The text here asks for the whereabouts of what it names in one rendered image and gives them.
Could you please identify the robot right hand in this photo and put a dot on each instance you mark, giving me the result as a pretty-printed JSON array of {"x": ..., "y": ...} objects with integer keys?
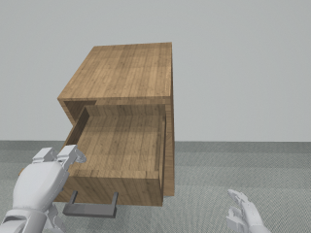
[{"x": 241, "y": 220}]

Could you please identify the drawer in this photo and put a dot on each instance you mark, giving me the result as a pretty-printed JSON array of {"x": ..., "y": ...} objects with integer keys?
[{"x": 124, "y": 146}]

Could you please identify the robot left forearm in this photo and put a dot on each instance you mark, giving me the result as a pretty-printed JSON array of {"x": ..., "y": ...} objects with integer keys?
[{"x": 23, "y": 220}]

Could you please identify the cabinet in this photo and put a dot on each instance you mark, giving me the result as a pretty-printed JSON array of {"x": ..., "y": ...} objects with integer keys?
[{"x": 133, "y": 74}]

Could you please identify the robot left hand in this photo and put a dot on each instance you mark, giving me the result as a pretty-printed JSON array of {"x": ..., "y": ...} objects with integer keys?
[{"x": 41, "y": 181}]

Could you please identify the handle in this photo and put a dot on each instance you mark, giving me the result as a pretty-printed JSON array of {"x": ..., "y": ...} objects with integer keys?
[{"x": 90, "y": 210}]

